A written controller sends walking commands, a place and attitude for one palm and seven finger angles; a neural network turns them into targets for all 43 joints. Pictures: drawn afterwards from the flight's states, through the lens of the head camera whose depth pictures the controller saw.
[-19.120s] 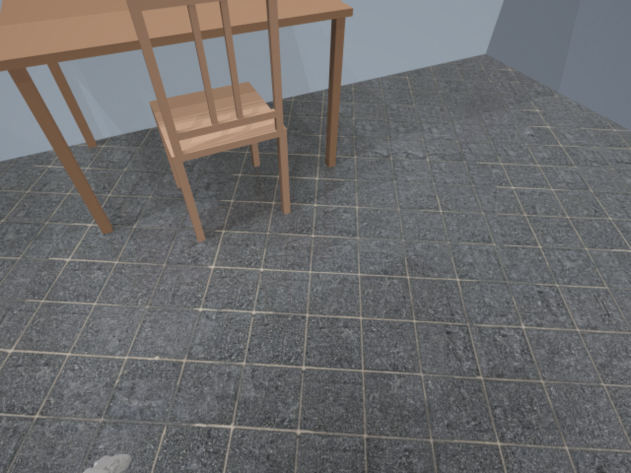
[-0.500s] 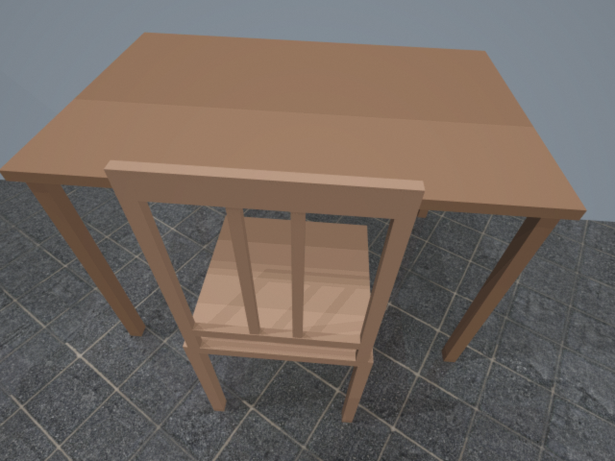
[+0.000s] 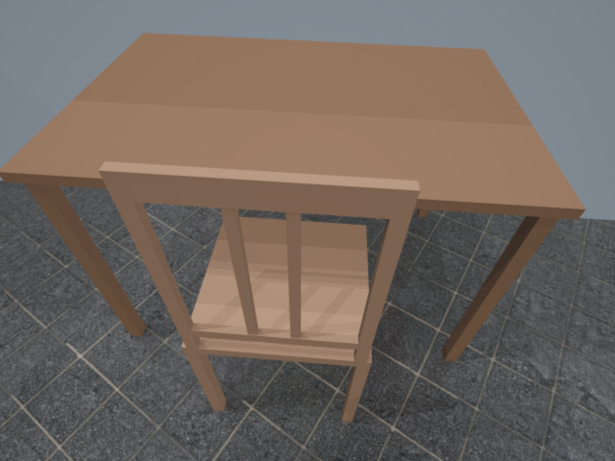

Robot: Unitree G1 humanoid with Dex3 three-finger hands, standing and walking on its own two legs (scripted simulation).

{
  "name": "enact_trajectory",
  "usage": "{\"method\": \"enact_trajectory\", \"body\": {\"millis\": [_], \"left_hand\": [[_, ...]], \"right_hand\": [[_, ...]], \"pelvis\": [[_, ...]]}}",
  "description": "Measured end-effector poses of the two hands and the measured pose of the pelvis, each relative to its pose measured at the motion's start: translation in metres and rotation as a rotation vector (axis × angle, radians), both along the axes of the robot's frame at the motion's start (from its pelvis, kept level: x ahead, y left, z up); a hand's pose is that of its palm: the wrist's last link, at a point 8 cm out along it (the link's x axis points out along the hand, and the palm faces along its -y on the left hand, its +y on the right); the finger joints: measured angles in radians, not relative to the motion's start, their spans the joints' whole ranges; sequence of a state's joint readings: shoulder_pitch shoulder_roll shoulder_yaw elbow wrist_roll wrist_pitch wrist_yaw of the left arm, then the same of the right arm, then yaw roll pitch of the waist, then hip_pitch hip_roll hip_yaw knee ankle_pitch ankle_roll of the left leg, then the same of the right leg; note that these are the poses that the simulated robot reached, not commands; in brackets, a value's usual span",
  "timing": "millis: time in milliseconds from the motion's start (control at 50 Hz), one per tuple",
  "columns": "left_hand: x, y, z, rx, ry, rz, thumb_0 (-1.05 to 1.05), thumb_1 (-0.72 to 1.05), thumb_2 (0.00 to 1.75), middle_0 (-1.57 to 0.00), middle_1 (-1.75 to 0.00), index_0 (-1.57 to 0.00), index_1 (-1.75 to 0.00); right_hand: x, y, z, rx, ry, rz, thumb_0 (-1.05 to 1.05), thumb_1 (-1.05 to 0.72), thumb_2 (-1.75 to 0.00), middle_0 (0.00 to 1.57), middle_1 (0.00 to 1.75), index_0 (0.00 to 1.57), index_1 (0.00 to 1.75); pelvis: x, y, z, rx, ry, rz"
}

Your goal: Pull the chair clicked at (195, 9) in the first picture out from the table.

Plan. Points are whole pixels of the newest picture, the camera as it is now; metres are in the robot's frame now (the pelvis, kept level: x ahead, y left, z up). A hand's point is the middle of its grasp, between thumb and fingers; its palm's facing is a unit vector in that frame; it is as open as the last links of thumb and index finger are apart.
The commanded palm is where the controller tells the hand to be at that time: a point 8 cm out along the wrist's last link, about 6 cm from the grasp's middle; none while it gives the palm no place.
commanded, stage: look again from close up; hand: left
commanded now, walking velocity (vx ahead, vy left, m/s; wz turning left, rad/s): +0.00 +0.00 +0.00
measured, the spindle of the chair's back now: (243, 280) +0.42 +0.15 -0.06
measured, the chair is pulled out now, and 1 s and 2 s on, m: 0.00 0.00 0.00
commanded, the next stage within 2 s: raise the hand toward the chair's back in 1.60 s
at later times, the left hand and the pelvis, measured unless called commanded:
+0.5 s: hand out of the picture -0.04 +0.13 -0.18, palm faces +0.07 -0.99 -0.15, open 7.4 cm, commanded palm none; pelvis +0.00 -0.01 +0.00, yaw +0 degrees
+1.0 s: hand out of the picture -0.03 +0.12 -0.18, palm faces +0.07 -0.99 -0.15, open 7.4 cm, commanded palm none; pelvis +0.01 -0.02 +0.00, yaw +0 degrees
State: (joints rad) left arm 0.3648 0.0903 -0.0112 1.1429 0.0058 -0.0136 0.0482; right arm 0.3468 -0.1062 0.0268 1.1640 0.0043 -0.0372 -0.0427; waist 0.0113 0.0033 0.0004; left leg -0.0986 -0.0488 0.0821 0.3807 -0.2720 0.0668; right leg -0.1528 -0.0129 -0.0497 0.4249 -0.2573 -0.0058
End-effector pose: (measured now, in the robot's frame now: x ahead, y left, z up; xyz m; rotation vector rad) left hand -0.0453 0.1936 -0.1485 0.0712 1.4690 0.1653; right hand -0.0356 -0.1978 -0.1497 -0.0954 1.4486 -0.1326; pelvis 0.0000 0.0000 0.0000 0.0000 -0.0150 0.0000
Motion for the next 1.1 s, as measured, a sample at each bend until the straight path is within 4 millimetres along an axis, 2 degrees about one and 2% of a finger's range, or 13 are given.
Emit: {"method": "enact_trajectory", "body": {"millis": [1100], "left_hand": [[0.007,-0.024,0.002,0.002,-0.017,0.007,0.01,0.91,0.90,-0.20,-0.30,-0.20,-0.30]], "right_hand": [[0.007,-0.020,0.000,0.010,0.008,0.002,0.00,-0.91,-0.90,0.20,0.30,0.20,0.30]], "pelvis": [[0.010,-0.024,0.001,0.000,0.006,0.008]]}}
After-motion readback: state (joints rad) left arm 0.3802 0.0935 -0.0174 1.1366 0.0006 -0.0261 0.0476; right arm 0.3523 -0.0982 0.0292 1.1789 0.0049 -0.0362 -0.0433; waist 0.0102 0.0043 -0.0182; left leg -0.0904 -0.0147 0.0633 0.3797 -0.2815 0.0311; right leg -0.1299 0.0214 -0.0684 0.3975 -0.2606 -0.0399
